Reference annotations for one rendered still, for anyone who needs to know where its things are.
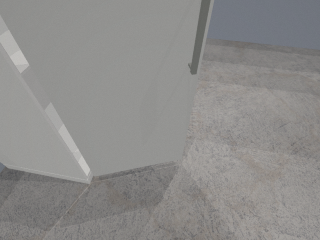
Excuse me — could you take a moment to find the fridge door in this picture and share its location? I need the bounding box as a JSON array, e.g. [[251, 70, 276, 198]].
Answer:
[[0, 0, 214, 177]]

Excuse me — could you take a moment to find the handle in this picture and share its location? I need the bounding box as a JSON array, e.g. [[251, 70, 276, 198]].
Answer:
[[188, 0, 211, 75]]

